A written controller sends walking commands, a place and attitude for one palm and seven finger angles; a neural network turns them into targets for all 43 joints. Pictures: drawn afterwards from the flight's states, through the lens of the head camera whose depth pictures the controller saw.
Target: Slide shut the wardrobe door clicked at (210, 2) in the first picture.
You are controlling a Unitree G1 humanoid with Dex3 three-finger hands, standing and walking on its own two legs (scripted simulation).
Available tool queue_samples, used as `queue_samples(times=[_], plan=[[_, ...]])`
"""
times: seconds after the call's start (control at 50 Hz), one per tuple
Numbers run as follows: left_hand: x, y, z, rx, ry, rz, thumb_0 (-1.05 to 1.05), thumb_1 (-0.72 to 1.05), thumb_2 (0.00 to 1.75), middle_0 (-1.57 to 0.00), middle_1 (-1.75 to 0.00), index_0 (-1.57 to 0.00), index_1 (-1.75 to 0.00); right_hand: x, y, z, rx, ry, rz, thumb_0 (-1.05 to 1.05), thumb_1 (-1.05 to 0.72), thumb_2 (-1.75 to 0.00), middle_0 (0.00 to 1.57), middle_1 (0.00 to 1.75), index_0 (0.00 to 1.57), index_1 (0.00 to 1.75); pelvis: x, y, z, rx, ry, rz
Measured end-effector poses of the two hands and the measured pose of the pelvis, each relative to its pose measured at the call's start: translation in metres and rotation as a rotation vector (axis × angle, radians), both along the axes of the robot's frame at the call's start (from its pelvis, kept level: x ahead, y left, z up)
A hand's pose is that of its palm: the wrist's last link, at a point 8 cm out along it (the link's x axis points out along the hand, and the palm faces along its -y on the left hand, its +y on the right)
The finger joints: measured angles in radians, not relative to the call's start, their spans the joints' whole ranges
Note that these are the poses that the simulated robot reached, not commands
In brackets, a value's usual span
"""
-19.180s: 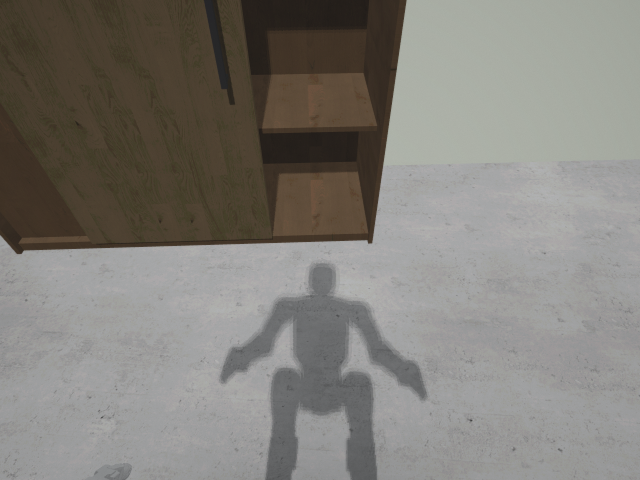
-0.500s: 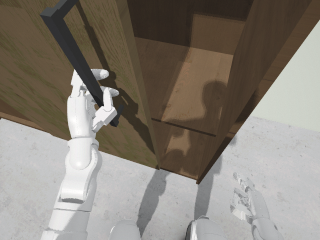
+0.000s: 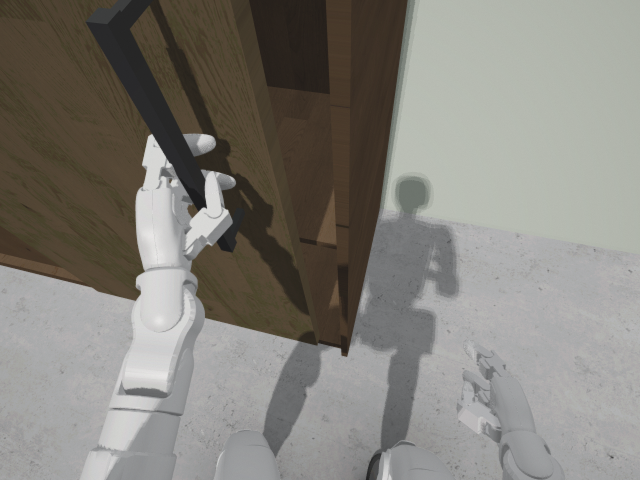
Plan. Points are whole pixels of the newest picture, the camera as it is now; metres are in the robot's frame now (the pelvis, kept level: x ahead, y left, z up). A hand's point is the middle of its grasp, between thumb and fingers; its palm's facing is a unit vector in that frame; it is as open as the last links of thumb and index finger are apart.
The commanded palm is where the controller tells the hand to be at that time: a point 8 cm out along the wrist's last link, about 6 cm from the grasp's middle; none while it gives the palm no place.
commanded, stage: step sideways, sliding the door along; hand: left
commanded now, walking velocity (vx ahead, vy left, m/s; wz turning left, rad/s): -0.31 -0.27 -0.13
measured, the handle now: (196, 156) +0.39 +0.20 +0.15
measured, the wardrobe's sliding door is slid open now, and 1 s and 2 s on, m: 0.07 0.00 0.00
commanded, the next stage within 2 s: stop walking and hold the door there in 1.04 s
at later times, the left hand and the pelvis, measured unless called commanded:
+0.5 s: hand (293, 221) +0.34 +0.09 +0.12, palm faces +0.46 -0.88 -0.11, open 6.5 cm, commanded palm +0.30 +0.05 +0.13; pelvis -0.05 -0.15 +0.01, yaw -3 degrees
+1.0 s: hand (298, 216) +0.35 +0.08 +0.13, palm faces +0.61 -0.78 -0.15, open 6.6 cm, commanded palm +0.29 +0.02 +0.13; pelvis -0.01 -0.21 +0.02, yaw -4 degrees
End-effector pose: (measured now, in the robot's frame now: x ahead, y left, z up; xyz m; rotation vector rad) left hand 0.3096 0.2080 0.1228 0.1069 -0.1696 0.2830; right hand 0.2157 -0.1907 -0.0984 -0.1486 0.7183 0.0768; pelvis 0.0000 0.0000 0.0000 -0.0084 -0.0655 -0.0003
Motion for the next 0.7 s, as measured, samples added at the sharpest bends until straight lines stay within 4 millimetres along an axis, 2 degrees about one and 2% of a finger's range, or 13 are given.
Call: queue_samples(times=[0.06,0.14,0.2,0.34,0.42,0.5,0.62,0.7], plan=[[-0.003,-0.02,0.002,0.003,0.028,0.003,0.01,0.82,0.86,-0.43,-1.4,-0.15,-1.36,-0.011,-0.018,-0.004,0.019,0.03,-0.026,0.01,-0.9,-0.9,0.2,0.3,0.2,0.3,-0.008,-0.018,0.005,0.025,0.022,0.008],[-0.007,-0.047,0.004,-0.019,0.061,-0.015,0.01,0.83,0.86,-0.39,-1.4,-0.16,-1.36,-0.034,-0.044,0.004,-0.008,0.04,-0.077,0.01,-0.9,-0.9,0.2,0.3,0.2,0.3,-0.019,-0.03,0.016,0.056,0.072,-0.007],[-0.009,-0.066,0.002,-0.028,0.045,-0.064,0.01,0.83,0.86,-0.37,-1.4,-0.15,-1.35,-0.052,-0.066,0.007,-0.042,0.045,-0.108,0.01,-0.9,-0.9,0.2,0.3,0.2,0.3,-0.028,-0.039,0.013,0.041,0.075,-0.008],[-0.011,-0.073,0.004,-0.031,0.069,0.027,0.01,0.85,0.87,-0.31,-1.39,-0.11,-1.31,-0.089,-0.11,0.006,-0.056,0.104,-0.079,0.01,-0.9,-0.9,0.2,0.3,0.2,0.3,-0.045,-0.082,0.013,0.022,0.034,-0.043],[-0.011,-0.078,0.004,-0.011,0.066,0.11,0.01,0.83,0.88,-0.33,-1.36,-0.08,-1.33,-0.098,-0.139,-0.008,-0.014,0.124,-0.087,0.01,-0.9,-0.9,0.2,0.3,0.2,0.3,-0.048,-0.119,0.003,0.011,0.024,-0.073],[-0.011,-0.084,0.006,-0.005,0.098,0.2,0.0,0.83,0.88,-0.31,-1.3,-0.05,-1.36,-0.108,-0.176,-0.016,0.006,0.168,-0.122,0.01,-0.9,-0.9,0.2,0.3,0.2,0.3,-0.052,-0.151,0.008,-0.014,0.008,-0.052],[-0.011,-0.089,0.009,-0.011,0.139,0.277,0.0,0.84,0.88,-0.29,-1.22,-0.02,-1.38,-0.119,-0.232,0.001,-0.091,0.187,-0.217,0.01,-0.9,-0.9,0.2,0.3,0.2,0.3,-0.044,-0.167,0.022,0.037,0.076,-0.07],[-0.012,-0.089,0.008,-0.005,0.129,0.27,0.0,0.84,0.88,-0.29,-1.23,-0.02,-1.39,-0.12,-0.256,0.013,-0.142,0.187,-0.227,0.01,-0.9,-0.9,0.2,0.3,0.2,0.3,-0.038,-0.18,0.02,0.02,0.062,-0.083]])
